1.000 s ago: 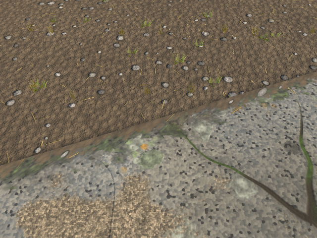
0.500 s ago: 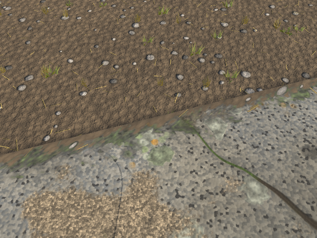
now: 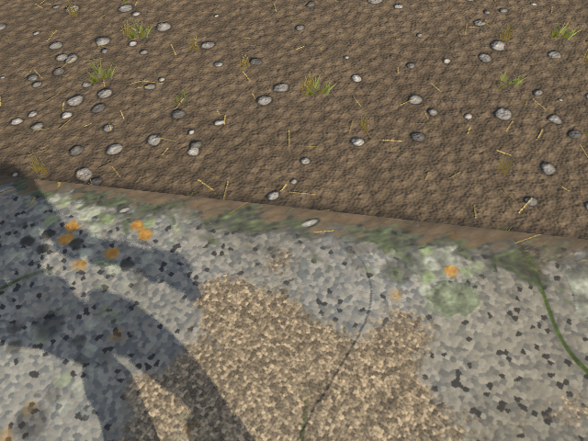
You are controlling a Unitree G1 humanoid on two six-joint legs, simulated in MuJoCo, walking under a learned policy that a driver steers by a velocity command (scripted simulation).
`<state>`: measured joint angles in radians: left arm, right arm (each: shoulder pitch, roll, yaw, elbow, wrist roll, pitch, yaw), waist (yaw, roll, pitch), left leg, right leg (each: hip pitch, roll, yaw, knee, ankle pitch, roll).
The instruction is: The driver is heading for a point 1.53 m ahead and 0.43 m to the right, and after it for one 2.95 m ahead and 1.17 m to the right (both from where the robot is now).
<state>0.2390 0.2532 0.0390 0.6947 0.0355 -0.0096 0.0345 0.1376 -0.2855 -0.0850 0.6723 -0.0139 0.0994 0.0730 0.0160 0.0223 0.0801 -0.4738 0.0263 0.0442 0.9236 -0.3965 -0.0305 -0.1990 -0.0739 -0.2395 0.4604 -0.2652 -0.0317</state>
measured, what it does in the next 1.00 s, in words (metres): walks ahead, turning right: left foot, then right foot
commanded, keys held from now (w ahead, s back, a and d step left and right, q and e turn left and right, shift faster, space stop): e+shift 0.52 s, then w+e+shift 0.24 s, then w+q+shift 0.14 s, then q+shift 0.10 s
